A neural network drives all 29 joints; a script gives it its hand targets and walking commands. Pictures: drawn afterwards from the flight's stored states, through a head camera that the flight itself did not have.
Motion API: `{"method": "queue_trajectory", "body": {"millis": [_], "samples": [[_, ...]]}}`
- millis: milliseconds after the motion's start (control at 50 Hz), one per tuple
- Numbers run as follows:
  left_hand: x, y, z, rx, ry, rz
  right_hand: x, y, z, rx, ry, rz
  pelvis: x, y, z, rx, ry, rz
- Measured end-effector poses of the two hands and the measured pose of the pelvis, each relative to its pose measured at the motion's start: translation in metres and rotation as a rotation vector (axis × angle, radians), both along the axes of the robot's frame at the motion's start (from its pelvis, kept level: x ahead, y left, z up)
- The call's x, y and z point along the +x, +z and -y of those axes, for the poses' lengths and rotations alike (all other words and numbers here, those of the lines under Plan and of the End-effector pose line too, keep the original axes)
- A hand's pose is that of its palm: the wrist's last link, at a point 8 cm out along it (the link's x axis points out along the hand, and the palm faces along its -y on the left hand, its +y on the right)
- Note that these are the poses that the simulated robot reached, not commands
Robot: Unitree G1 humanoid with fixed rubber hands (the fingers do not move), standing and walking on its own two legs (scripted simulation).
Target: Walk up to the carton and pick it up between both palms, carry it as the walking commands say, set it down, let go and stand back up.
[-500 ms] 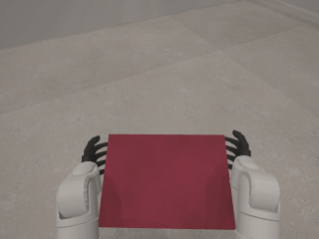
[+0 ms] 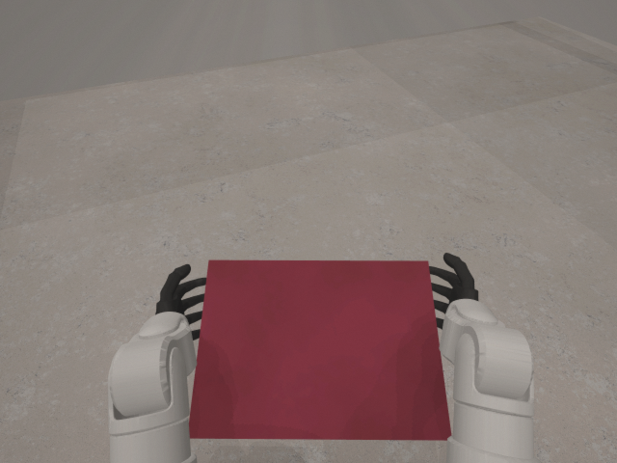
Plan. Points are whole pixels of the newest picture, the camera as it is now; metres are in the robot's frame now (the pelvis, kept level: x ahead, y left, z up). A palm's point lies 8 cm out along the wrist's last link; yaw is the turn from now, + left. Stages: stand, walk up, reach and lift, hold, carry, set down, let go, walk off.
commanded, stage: carry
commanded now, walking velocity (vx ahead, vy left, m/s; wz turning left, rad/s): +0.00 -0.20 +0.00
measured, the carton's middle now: (317, 352) +0.28 +0.00 -0.01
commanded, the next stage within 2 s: none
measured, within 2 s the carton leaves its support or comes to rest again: neither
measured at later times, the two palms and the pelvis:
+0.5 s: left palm (271, 248) +0.41 +0.07 +0.06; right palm (501, 255) +0.40 -0.27 +0.06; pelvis +0.12 -0.08 -0.01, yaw -1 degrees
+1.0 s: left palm (347, 231) +0.44 -0.04 +0.07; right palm (570, 238) +0.43 -0.38 +0.06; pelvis +0.16 -0.20 -0.01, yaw -2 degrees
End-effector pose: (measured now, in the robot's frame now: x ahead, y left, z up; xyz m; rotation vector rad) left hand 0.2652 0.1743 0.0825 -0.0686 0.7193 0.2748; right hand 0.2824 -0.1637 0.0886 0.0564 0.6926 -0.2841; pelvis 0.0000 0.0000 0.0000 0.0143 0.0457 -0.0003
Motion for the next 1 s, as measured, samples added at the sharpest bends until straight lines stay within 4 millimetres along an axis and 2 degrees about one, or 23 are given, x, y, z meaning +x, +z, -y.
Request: {"method": "queue_trajectory", "body": {"millis": [80,200,320,420,520,680,780,880,1000], "samples": [[0.028,-0.009,-0.004,-0.012,-0.018,-0.031,0.020,-0.007,-0.003,-0.036,0.000,-0.031,0.023,0.001,-0.003,-0.004,-0.018,-0.004],[0.066,-0.013,0.017,-0.033,-0.046,-0.054,0.046,-0.007,0.018,-0.037,-0.045,-0.055,0.050,0.008,0.007,-0.031,-0.028,-0.019],[0.103,-0.009,0.052,-0.020,-0.050,-0.013,0.081,-0.008,0.053,-0.022,-0.051,-0.015,0.084,0.001,0.038,-0.027,-0.035,-0.027],[0.131,-0.013,0.085,0.030,-0.059,-0.006,0.110,-0.024,0.086,0.018,-0.051,-0.008,0.111,-0.010,0.069,-0.023,-0.021,-0.028],[0.142,-0.022,0.105,0.024,-0.061,-0.052,0.120,-0.031,0.105,0.018,-0.061,-0.054,0.125,-0.008,0.088,-0.006,-0.011,-0.045],[0.158,-0.028,0.121,-0.017,-0.052,-0.014,0.139,-0.023,0.121,-0.025,-0.049,-0.016,0.143,-0.016,0.108,-0.012,-0.016,-0.045],[0.160,-0.025,0.136,-0.012,-0.050,-0.046,0.141,-0.022,0.137,-0.027,-0.041,-0.049,0.152,-0.007,0.123,-0.017,-0.033,-0.032],[0.167,-0.014,0.165,0.002,-0.052,-0.028,0.145,-0.018,0.166,-0.012,-0.044,-0.031,0.155,-0.005,0.152,-0.036,-0.039,-0.036],[0.171,-0.013,0.215,0.039,-0.059,-0.013,0.149,-0.027,0.216,0.020,-0.048,-0.017,0.157,-0.012,0.197,-0.023,-0.031,-0.039]]}}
